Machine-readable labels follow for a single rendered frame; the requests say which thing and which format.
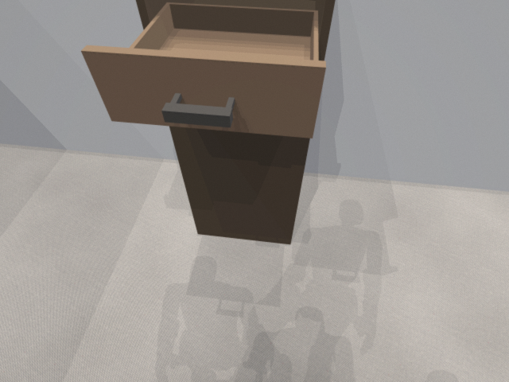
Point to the drawer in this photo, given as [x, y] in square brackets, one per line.
[265, 58]

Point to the handle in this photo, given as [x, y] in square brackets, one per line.
[176, 112]

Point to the cabinet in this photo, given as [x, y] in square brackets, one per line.
[243, 185]

